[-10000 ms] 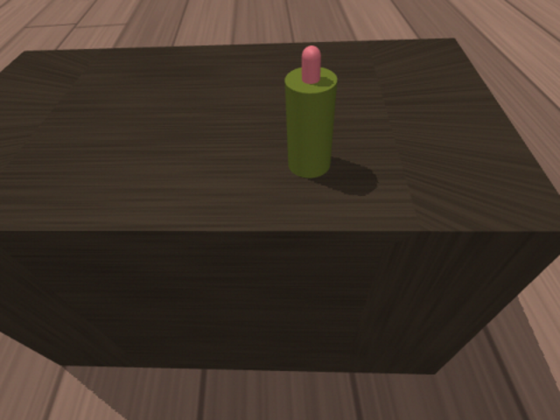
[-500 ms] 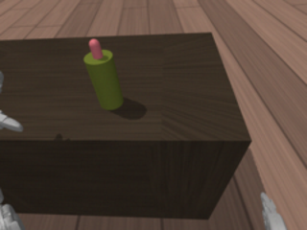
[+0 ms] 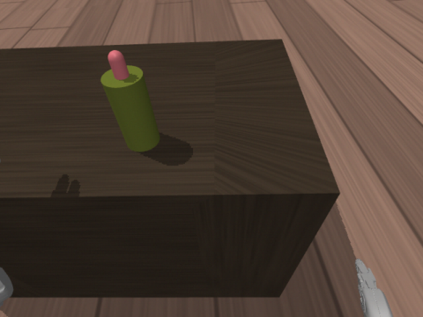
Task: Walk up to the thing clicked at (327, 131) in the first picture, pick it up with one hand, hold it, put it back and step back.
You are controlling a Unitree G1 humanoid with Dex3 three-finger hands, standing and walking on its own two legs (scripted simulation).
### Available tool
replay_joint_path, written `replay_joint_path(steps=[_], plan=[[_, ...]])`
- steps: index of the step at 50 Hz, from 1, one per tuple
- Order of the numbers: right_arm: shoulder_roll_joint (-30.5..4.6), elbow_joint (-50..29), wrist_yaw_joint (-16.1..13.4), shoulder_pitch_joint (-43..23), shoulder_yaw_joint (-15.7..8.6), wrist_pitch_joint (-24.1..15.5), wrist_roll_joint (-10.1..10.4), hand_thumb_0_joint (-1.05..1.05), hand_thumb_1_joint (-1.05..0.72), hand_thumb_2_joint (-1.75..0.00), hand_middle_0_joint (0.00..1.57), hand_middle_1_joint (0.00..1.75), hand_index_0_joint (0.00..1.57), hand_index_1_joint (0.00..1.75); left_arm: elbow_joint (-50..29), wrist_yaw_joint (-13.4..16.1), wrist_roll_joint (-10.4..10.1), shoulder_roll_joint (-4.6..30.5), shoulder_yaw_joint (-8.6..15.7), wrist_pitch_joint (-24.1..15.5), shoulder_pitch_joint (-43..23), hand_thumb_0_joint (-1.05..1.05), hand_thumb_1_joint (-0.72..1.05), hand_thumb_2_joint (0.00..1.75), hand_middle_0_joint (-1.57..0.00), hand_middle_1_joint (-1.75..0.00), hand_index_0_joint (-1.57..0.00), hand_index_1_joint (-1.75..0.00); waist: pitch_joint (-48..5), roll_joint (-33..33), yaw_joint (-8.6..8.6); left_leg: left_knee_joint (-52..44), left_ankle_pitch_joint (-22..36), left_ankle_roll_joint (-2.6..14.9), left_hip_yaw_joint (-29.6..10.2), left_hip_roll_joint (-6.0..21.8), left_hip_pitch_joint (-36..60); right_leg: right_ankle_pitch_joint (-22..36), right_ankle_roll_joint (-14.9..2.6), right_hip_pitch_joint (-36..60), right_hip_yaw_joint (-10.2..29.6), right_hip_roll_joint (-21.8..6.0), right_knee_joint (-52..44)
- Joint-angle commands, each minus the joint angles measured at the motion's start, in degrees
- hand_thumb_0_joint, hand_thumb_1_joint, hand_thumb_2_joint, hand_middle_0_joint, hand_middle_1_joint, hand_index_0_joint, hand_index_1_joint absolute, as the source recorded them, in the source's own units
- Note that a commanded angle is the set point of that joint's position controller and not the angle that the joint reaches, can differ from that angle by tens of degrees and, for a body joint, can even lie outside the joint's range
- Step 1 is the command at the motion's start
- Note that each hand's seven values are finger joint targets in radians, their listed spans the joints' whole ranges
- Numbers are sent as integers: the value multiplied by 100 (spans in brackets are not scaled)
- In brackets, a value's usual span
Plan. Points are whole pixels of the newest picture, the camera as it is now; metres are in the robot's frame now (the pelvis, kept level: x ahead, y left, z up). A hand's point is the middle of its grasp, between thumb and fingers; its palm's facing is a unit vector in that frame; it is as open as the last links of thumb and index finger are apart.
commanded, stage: go down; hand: left
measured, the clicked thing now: (130, 102) +0.52 +0.20 +0.14
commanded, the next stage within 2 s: approach in 1.12 s
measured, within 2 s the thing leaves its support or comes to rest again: neither
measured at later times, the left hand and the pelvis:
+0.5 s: hand out of the picture +0.39 +0.38 +0.24, palm faces +0.21 -0.98 -0.01, open 17.7 cm; pelvis +0.01 +0.01 +0.00, yaw +0 degrees
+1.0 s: hand out of the picture +0.40 +0.39 +0.24, palm faces +0.22 -0.98 -0.01, open 17.7 cm; pelvis +0.01 +0.01 +0.00, yaw -1 degrees
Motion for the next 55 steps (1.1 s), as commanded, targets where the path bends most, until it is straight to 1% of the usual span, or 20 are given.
replay_joint_path(steps=[1, 3, 4, 5, 9, 11, 12, 14, 16, 21, 26, 28, 30, 33, 35, 38, 40, 43, 49, 55], plan=[[-731, -870, -114, -364, -254, -302, 26, 0, 54, -5, 5, 5, 5, 5, -910, -33, -116, 2309, 327, -296, -2245, 0, -61, 7, -5, -3, -5, -4, -1450, 566, -25, -246, 1798, 212, 185, -255, 957, 1484, -206, 297, -255, 234, -274], [-728, -851, -129, -396, -293, -293, 23, 0, 54, -5, 5, 5, 5, 5, -1142, -50, -124, 2245, 212, -288, -2473, 0, -61, 6, -5, -3, -5, -3, -1573, 666, -4, -246, 1795, 217, 186, -278, 927, 1522, -210, 327, -246, 214, -254], [-658, -823, -120, -232, -204, -274, 27, 0, 53, -5, 5, 5, 5, 5, -958, -63, -109, 2329, 296, -258, -2338, 0, -61, 6, -5, -3, -5, -4, -1561, 593, 0, -219, 1873, 231, 205, -288, 886, 1627, -198, 410, -247, 204, -234], [-789, -986, -137, -414, -337, -273, 36, 0, 53, -5, 5, 5, 5, 5, -1015, -76, -107, 2292, 229, -255, -2371, 0, -61, 5, -5, -3, -5, -4, -1622, 686, -34, -234, 1930, 204, 194, -269, 979, 1620, -221, 344, -253, 220, -213], [-828, -950, -141, -326, -321, -246, 9, 0, 54, -5, 5, 5, 5, 5, -919, -86, -108, 2400, 300, -175, -2503, 0, -61, 6, -4, -3, -4, -4, -1732, 724, -51, -191, 2131, 185, 162, -239, 1042, 1733, -237, 354, -277, 235, -197], [-725, -901, -121, -304, -233, -240, 28, 0, 53, -5, 5, 5, 5, 5, -942, -82, -117, 2463, 328, -159, -2558, 0, -61, 6, -5, -3, -5, -4, -1587, 793, 27, -190, 2032, 178, 164, -243, 926, 1627, -243, 338, -274, 238, -195], [-885, -1030, -150, -446, -404, -240, 33, 0, 54, -5, 5, 5, 5, 5, -901, -81, -87, 2464, 276, -131, -2563, 0, -61, 5, -5, -3, -5, -3, -1692, 766, -19, -210, 2003, 180, 150, -240, 970, 1594, -248, 308, -275, 239, -202], [-776, -942, -134, -285, -265, -208, 27, 0, 53, -5, 5, 5, 5, 5, -890, -86, -69, 2522, 283, -115, -2646, 0, -61, 5, -5, -3, -5, -3, -1649, 795, -29, -200, 2017, 174, 153, -231, 958, 1587, -250, 304, -278, 247, -212], [-919, -1033, -171, -316, -425, -208, 33, 0, 53, -5, 5, 5, 5, 5, -876, -79, -71, 2537, 276, -80, -2737, 0, -61, 4, -5, -3, -5, -3, -1710, 721, -67, -188, 1983, 199, 157, -247, 976, 1630, -228, 337, -267, 233, -212], [-801, -1064, -149, -469, -332, -242, 26, 0, 53, -5, 5, 5, 5, 5, -820, -1, 23, 2503, 176, -100, -2895, 0, -61, 4, -5, -3, -6, -3, -1605, 794, -50, -198, 1603, 184, 146, -239, 891, 1269, -239, 121, -266, 251, -248], [-810, -1019, -153, -342, -333, -221, 39, 0, 53, -5, 5, 5, 5, 5, -567, -64, 3, 2516, 120, -89, -2896, 0, -61, 4, -5, -3, -6, -3, -1789, 692, -145, -60, 2091, 225, 159, -248, 870, 1748, -214, 259, -227, 219, -153], [-892, -902, -144, -353, -395, -212, 24, 0, 53, -5, 5, 5, 5, 5, -439, -83, 42, 2695, 207, -113, -2871, 0, -61, 5, -5, -4, -6, -4, -1819, 791, -121, -25, 2296, 193, 147, -219, 944, 1802, -243, 182, -244, 238, -126], [-784, -922, -97, -413, -234, -200, 17, 0, 53, -5, 5, 5, 5, 5, -415, -83, 65, 2772, 226, -141, -2975, 0, -61, 4, -5, -3, -6, -3, -1737, 909, -60, -39, 2215, 160, 132, -205, 881, 1666, -261, 144, -257, 253, -148], [-945, -993, -147, -431, -441, -188, 22, 0, 53, -5, 5, 5, 5, 5, -603, -15, 69, 2884, 268, -139, -3223, 0, -61, 3, -5, -3, -6, -3, -1947, 871, -116, -14, 2116, 199, 159, -244, 896, 1742, -227, 294, -225, 225, -138], [-897, -967, -130, -374, -383, -200, 20, 0, 53, -5, 5, 5, 5, 5, -622, -3, 88, 2923, 296, -156, -3278, 0, -60, 4, -5, -3, -6, -3, -1917, 835, -101, -9, 2112, 190, 144, -228, 845, 1728, -226, 299, -229, 243, -120], [-748, -852, -82, -181, -246, -145, 12, 0, 52, -6, 5, 5, 5, 5, -330, -22, 158, 2779, 161, -146, -3115, 0, -60, 4, -5, -3, -6, -3, -1818, 984, -126, 18, 2384, 136, 113, -174, 962, 1724, -275, 80, -264, 271, -108], [-891, -1109, -68, -387, -346, -179, 21, 0, 53, -5, 5, 5, 5, 5, 122, -77, 147, 2602, 83, -132, -2821, 0, -61, 5, -5, -4, -6, -4, -1632, 674, -174, -24, 2256, 160, 108, -159, 830, 1654, -282, 81, -265, 289, -109], [-882, -1133, -45, -261, -320, -149, 15, 0, 53, -5, 5, 5, 5, 5, -126, -131, 159, 2891, 181, -212, -3029, 0, -61, 4, -6, -4, -6, -4, -1803, 897, -128, -5, 2235, 150, 126, -173, 827, 1622, -280, 83, -257, 278, -118], [-897, -1251, -42, -327, -299, -169, -1, 0, 52, -5, 5, 5, 5, 5, -567, -87, 123, 2922, 203, -266, -3392, 0, -61, 4, -5, -4, -6, -4, -2141, 1064, -156, 79, 2419, 155, 116, -165, 1086, 1763, -276, 101, -230, 272, -88], [-903, -1084, -64, -303, -311, -142, 13, 0, 53, -5, 5, 5, 5, 5, 48, -35, 187, 2805, 142, -176, -2987, 0, -60, 5, -5, -4, -6, -4, -1547, 897, -170, -43, 1925, 144, 107, -159, 809, 1345, -292, -96, -258, 303, -150]])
